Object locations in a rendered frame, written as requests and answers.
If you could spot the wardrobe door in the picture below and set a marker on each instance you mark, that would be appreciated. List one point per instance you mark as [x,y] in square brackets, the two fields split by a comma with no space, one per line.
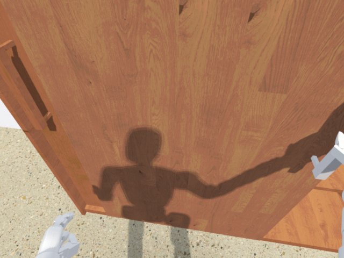
[197,114]
[54,131]

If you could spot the handle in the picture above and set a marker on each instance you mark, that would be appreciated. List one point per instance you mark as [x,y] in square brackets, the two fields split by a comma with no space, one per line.
[323,169]
[20,91]

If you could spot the left robot hand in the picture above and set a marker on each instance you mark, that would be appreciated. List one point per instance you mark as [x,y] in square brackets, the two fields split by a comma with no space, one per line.
[54,237]

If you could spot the right robot hand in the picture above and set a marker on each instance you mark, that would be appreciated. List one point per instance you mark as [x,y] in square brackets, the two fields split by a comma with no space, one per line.
[338,149]

